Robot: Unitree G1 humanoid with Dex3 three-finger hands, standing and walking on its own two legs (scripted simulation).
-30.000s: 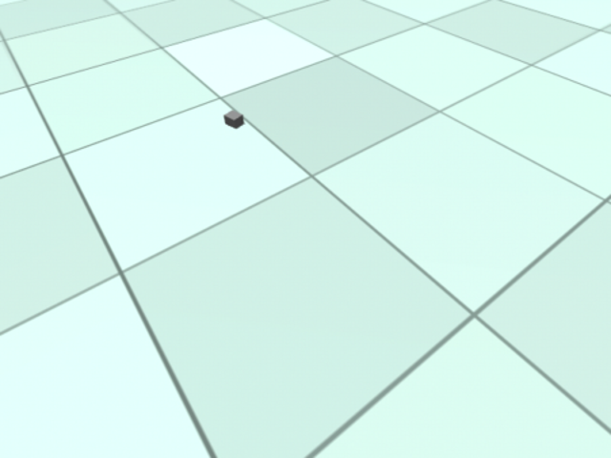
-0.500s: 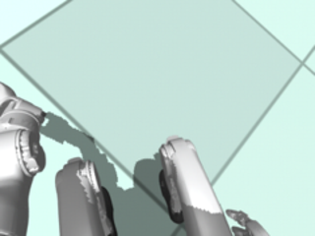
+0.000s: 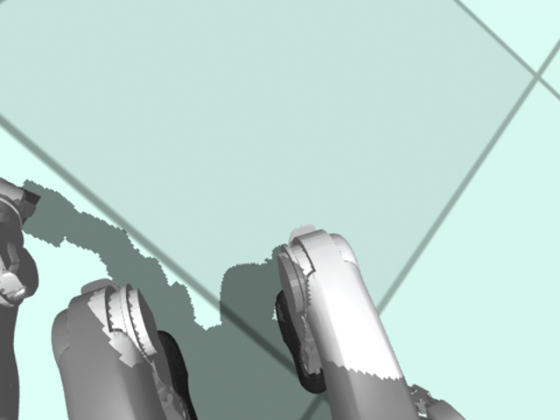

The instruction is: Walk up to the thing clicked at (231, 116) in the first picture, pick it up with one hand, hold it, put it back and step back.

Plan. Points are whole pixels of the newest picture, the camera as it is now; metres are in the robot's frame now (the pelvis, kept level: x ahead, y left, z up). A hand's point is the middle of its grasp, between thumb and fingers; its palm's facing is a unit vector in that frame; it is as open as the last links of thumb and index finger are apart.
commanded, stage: lower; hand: left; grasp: from above
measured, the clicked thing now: out of the picture +0.47 +0.32 -0.18
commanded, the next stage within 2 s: rest in 0.46 s
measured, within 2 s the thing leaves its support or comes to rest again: rests again in 1.78 s
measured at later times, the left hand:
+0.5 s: hand (2, 197) +0.47 +0.31 -0.20, palm faces -0.21 -0.39 -0.90, open 11.3 cm
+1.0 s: hand (17, 201) +0.48 +0.31 -0.24, palm faces -0.22 -0.38 -0.90, open 11.3 cm
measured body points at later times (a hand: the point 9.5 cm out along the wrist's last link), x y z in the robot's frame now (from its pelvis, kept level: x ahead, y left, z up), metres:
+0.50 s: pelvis +0.00 +0.01 -0.02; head +0.28 +0.06 +0.33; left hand +0.48 +0.33 -0.15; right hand +0.00 -0.26 -0.10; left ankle +0.08 +0.14 -0.30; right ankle +0.10 -0.12 -0.30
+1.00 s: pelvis +0.00 +0.01 -0.01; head +0.30 +0.08 +0.31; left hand +0.49 +0.33 -0.19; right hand -0.01 -0.24 -0.08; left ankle +0.08 +0.14 -0.30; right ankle +0.10 -0.12 -0.30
